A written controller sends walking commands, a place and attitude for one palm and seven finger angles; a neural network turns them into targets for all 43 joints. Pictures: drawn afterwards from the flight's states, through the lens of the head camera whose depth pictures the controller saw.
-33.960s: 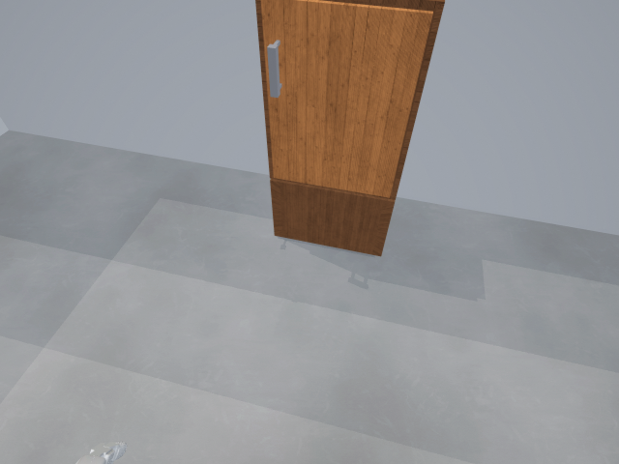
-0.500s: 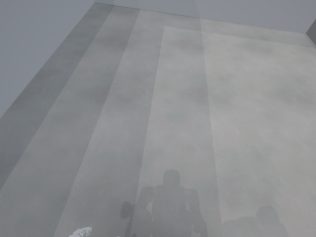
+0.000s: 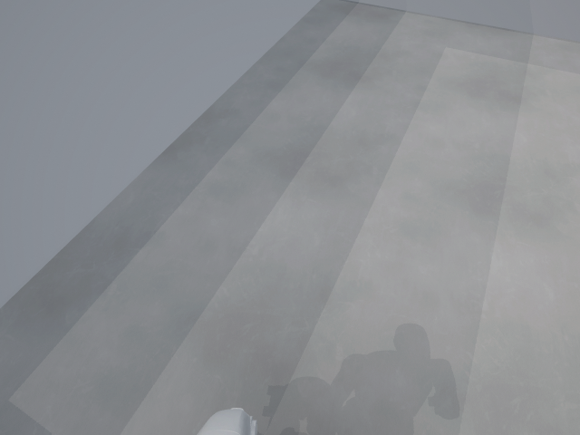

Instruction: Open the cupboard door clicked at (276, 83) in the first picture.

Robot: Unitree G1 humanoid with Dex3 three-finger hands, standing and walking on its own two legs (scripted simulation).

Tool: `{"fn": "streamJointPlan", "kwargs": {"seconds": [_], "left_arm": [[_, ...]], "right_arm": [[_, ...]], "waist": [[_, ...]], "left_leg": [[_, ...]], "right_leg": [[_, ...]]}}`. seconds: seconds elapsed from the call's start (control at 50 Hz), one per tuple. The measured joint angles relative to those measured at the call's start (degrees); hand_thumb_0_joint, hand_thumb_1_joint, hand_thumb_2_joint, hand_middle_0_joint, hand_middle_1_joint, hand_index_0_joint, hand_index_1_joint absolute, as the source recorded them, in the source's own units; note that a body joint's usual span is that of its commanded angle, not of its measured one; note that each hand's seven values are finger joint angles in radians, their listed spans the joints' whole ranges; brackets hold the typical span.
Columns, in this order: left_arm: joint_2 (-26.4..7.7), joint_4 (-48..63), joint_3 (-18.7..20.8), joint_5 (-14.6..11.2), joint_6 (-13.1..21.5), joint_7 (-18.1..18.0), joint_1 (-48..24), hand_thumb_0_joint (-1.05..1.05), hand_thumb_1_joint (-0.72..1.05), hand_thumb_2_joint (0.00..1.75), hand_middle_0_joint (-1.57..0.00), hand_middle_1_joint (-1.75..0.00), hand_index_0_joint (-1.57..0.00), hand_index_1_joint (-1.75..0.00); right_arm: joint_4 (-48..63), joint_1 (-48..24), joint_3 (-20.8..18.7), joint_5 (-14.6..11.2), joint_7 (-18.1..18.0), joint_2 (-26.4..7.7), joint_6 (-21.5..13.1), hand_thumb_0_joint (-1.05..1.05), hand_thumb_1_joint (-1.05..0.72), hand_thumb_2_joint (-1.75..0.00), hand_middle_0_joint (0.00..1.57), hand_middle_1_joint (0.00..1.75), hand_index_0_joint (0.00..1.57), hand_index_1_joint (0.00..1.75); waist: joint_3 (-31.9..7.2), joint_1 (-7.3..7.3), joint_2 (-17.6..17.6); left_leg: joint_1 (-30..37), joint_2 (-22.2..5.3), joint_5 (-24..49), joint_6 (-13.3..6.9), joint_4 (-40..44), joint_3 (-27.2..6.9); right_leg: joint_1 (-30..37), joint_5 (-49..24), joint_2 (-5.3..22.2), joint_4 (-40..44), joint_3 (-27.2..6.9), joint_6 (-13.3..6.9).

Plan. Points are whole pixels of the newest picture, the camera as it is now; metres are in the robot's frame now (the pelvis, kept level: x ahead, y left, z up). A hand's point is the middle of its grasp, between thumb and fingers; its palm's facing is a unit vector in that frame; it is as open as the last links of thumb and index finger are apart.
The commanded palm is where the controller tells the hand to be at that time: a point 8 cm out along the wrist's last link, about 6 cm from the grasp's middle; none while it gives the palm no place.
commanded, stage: turn to face it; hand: left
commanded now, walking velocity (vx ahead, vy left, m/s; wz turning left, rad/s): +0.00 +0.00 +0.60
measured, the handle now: out of the picture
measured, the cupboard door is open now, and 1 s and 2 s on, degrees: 42 42 42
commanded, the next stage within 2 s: none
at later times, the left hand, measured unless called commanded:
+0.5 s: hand out of the picture +0.02 +0.21 -0.16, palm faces +0.32 -0.89 -0.33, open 7.4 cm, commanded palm none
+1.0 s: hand out of the picture -0.05 +0.18 -0.17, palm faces +0.60 -0.76 -0.25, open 7.4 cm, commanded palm none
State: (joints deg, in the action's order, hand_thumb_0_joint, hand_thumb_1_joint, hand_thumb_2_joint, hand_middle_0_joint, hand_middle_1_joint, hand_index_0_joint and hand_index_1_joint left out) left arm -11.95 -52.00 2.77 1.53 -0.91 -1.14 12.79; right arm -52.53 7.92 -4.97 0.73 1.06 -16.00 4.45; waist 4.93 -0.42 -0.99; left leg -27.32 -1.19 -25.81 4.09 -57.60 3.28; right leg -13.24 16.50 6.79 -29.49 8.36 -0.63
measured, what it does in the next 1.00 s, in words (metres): steps on the spot, turning left: left foot, then right foot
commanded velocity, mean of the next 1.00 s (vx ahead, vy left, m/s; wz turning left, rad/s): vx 0.00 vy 0.00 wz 0.60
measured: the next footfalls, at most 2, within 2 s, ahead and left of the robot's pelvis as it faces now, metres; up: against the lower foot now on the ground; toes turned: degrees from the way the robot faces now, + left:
left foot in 0.16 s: +0.03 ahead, +0.13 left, +0.00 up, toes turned +12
right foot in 0.48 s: +0.09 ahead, -0.15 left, +0.00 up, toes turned +15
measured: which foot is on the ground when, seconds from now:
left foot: up 0.00-0.14, down 0.16-0.46, up 0.48-0.78, down 0.80-1.00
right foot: down 0.00-0.16, up 0.18-0.46, down 0.48-0.80, up 0.82-1.00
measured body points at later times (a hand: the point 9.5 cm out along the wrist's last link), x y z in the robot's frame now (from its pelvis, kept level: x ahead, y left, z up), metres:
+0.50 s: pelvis +0.00 -0.04 -0.02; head +0.04 -0.05 +0.43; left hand +0.01 +0.25 -0.14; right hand +0.16 -0.26 -0.17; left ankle -0.01 +0.12 -0.73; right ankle +0.05 -0.16 -0.75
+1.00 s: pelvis +0.00 -0.05 -0.01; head +0.03 -0.01 +0.44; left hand -0.09 +0.22 -0.16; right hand +0.22 -0.21 -0.14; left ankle -0.05 +0.07 -0.74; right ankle +0.08 -0.18 -0.69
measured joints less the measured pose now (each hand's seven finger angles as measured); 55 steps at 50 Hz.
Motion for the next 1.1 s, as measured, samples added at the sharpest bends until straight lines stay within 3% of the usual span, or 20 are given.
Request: {"fn": "streamJointPlan", "kwargs": {"seconds": [0.1,0.14,0.16,0.18,0.22,0.3,0.38,0.46,0.52,0.56,0.6,0.64,0.74,0.78,0.8,0.84,0.9,0.94,1.02,1.1], "left_arm": [[0.3,-0.5,-0.3,0.2,0.3,0.5,1.3,0.00,0.90,0.90,-0.20,-0.30,-0.20,-0.30],[0.0,-0.8,-0.1,-0.1,0.1,0.8,1.9,0.00,0.90,0.90,-0.20,-0.30,-0.21,-0.30],[0.0,-0.7,0.0,-0.3,-0.1,0.9,2.5,0.00,0.90,0.90,-0.20,-0.30,-0.21,-0.30],[-0.6,-1.0,0.2,-0.5,-0.6,0.9,2.3,0.00,0.90,0.90,-0.20,-0.30,-0.21,-0.30],[-1.9,-1.3,0.7,-0.5,-2.1,0.7,1.0,0.01,0.90,0.90,-0.20,-0.30,-0.21,-0.30],[-2.9,-0.9,1.5,-0.3,-2.9,0.8,-1.2,0.01,0.91,0.90,-0.20,-0.30,-0.20,-0.30],[-2.9,0.6,1.6,-0.5,-2.5,1.1,-2.5,0.01,0.91,0.90,-0.20,-0.30,-0.20,-0.30],[-3.0,2.3,1.5,-0.6,-1.3,1.1,-2.7,0.01,0.91,0.90,-0.20,-0.30,-0.20,-0.30],[-2.1,2.8,1.1,0.0,-0.4,0.5,-2.9,0.00,0.91,0.90,-0.20,-0.30,-0.20,-0.30],[-0.9,2.8,0.6,0.0,-0.5,0.3,-2.4,0.00,0.91,0.90,-0.20,-0.30,-0.20,-0.30],[-0.3,2.7,0.3,0.0,-0.6,0.1,-1.8,0.00,0.91,0.90,-0.20,-0.30,-0.20,-0.30],[0.0,2.5,0.0,0.1,-0.5,0.1,-1.3,0.00,0.91,0.90,-0.20,-0.30,-0.20,-0.30],[0.2,2.1,-0.4,0.2,0.1,0.6,-0.7,0.00,0.90,0.90,-0.20,-0.30,-0.20,-0.30],[0.0,1.8,-0.3,-0.1,-0.1,0.8,-0.3,0.00,0.90,0.90,-0.20,-0.30,-0.21,-0.30],[-0.1,1.8,-0.1,-0.4,-0.4,1.0,0.2,0.00,0.90,0.90,-0.20,-0.30,-0.21,-0.30],[-1.3,1.0,0.4,-0.5,-1.9,0.8,-0.6,0.00,0.90,0.90,-0.20,-0.30,-0.21,-0.30],[-2.6,0.1,1.2,-0.3,-3.2,0.6,-2.0,0.01,0.91,0.90,-0.20,-0.30,-0.20,-0.30],[-3.0,0.1,1.5,-0.4,-3.3,0.8,-2.9,0.01,0.91,0.90,-0.20,-0.30,-0.20,-0.30],[-2.9,1.2,1.6,-0.6,-2.6,1.1,-3.8,0.01,0.91,0.90,-0.20,-0.30,-0.20,-0.30],[-3.0,2.5,1.4,-0.7,-1.3,1.0,-3.4,0.01,0.91,0.90,-0.20,-0.30,-0.20,-0.30]], "right_arm": [[1.3,-2.7,1.0,-0.3,0.2,0.9,-0.6,0.01,-0.91,-0.90,0.19,0.30,0.20,0.30],[1.9,-3.4,1.5,-0.2,0.3,1.2,-1.1,0.01,-0.91,-0.90,0.19,0.30,0.20,0.30],[2.6,-3.4,1.7,-0.1,0.4,1.0,-1.5,0.01,-0.91,-0.90,0.19,0.30,0.20,0.30],[2.8,-3.6,1.7,0.0,0.2,1.4,-2.1,0.01,-0.91,-0.90,0.19,0.30,0.20,0.30],[3.0,-3.6,2.2,0.2,-0.1,2.5,-2.6,0.01,-0.91,-0.90,0.19,0.30,0.20,0.30],[2.7,-2.0,2.9,0.4,-1.0,3.6,-2.6,0.01,-0.91,-0.90,0.20,0.30,0.20,0.30],[1.8,-0.7,2.9,0.7,-1.0,3.5,-2.0,0.01,-0.91,-0.90,0.20,0.30,0.21,0.30],[1.5,0.9,2.2,0.5,-0.7,3.1,-1.0,0.01,-0.91,-0.90,0.20,0.30,0.21,0.30],[0.7,1.1,1.0,0.2,-0.5,1.8,0.0,0.01,-0.91,-0.90,0.20,0.30,0.21,0.30],[0.2,1.3,0.4,0.3,-0.2,0.9,0.4,0.01,-0.91,-0.90,0.20,0.30,0.21,0.30],[-0.2,1.4,0.2,0.3,0.1,0.8,0.5,0.01,-0.91,-0.90,0.20,0.30,0.20,0.30],[-0.2,1.5,0.4,0.1,0.3,1.1,0.4,0.01,-0.91,-0.90,0.19,0.30,0.20,0.30],[0.2,0.7,1.1,-0.3,0.5,1.8,-0.3,0.01,-0.91,-0.90,0.19,0.30,0.20,0.30],[0.8,0.4,1.4,-0.3,0.5,1.8,-0.9,0.01,-0.91,-0.90,0.19,0.30,0.20,0.30],[1.3,0.5,1.4,-0.2,0.5,1.5,-1.5,0.01,-0.91,-0.90,0.19,0.30,0.20,0.30],[1.4,0.0,1.6,0.1,0.1,2.4,-2.2,0.01,-0.91,-0.90,0.19,0.30,0.20,0.30],[1.6,0.6,2.2,0.5,-0.6,3.6,-2.8,0.01,-0.91,-0.90,0.19,0.30,0.20,0.30],[1.5,1.0,2.5,0.6,-1.1,3.8,-2.7,0.01,-0.91,-0.90,0.20,0.30,0.20,0.30],[0.9,1.5,2.4,0.8,-1.2,3.5,-2.1,0.01,-0.91,-0.90,0.20,0.30,0.21,0.30],[0.9,2.0,1.8,0.5,-1.0,3.0,-1.2,0.01,-0.91,-0.90,0.20,0.30,0.21,0.30]], "waist": [[1.4,1.29,-1.7],[1.4,1.52,-1.9],[0.8,1.55,-1.2],[0.8,1.27,-1.7],[1.4,1.64,-2.9],[1.1,1.81,-2.1],[0.6,1.31,0.1],[-0.3,0.43,1.8],[0.3,0.14,3.0],[0.5,-0.32,3.3],[0.6,-0.64,2.4],[0.7,-0.82,0.9],[1.6,-0.12,-1.7],[1.4,-0.02,-2.0],[0.9,-0.14,-1.5],[1.1,0.00,-2.8],[0.9,0.14,-3.2],[0.8,0.22,-2.5],[0.6,0.22,-0.3],[-0.3,-0.09,1.2]], "left_leg": [[6.2,0.0,1.3,-0.4,14.7,2.3],[9.5,0.3,6.1,-1.1,21.8,2.9],[11.2,-0.1,10.3,-2.4,25.5,2.4],[10.4,0.4,10.3,-4.1,24.8,1.7],[9.0,1.1,8.9,-5.2,22.2,0.6],[9.3,1.0,10.3,-4.1,24.1,-2.4],[9.5,0.8,12.1,-3.3,26.1,-5.2],[7.3,1.1,11.5,-1.7,23.8,-8.3],[2.0,1.9,0.7,-2.1,10.2,-8.1],[-1.1,1.9,-0.7,-2.0,-0.4,-6.0],[-1.8,1.2,-0.5,-1.3,-5.0,-3.3],[-0.4,0.6,-0.6,-0.6,-2.4,-1.1],[6.3,0.3,0.6,-0.5,13.6,1.9],[9.8,0.4,6.0,-1.1,21.6,2.2],[10.6,0.2,10.5,-3.1,24.5,1.2],[8.9,1.1,9.7,-5.3,21.8,0.3],[8.7,1.2,8.8,-4.9,22.4,-1.7],[9.0,1.2,10.1,-4.2,24.3,-3.2],[9.1,1.2,12.0,-3.6,26.6,-6.0],[7.1,1.9,11.3,-2.1,24.3,-8.8]], "right_leg": [[0.0,1.6,1.5,-2.1,3.6,0.4],[-0.7,3.4,2.2,-5.1,5.2,0.8],[-1.9,4.7,2.1,-7.9,6.0,1.2],[-3.8,8.4,2.3,-12.6,4.8,2.5],[-8.3,13.7,1.0,-23.4,-0.4,3.9],[-13.4,10.5,-1.3,-32.3,-5.3,5.0],[-12.4,9.0,-2.3,-25.2,-7.3,4.9],[-5.9,5.4,-3.7,-8.8,-7.2,4.1],[-5.5,1.8,-3.2,-7.3,-5.6,1.6],[-4.2,1.5,-2.2,-6.1,-3.8,1.0],[-2.7,0.7,-1.2,-3.8,-2.6,1.0],[-1.5,-0.1,0.0,-1.9,-1.5,1.0],[-0.9,0.6,2.1,-2.5,1.7,1.7],[-1.9,2.4,2.7,-5.6,3.1,2.3],[-3.2,3.7,2.8,-8.4,3.7,2.8],[-7.4,11.7,2.1,-18.6,-0.3,4.2],[-12.5,12.1,-0.3,-29.8,-4.5,4.7],[-13.9,9.8,-1.3,-31.4,-5.8,4.8],[-12.0,8.8,-2.8,-23.6,-7.2,4.7],[-4.9,4.6,-4.2,-6.9,-7.1,3.9]]}}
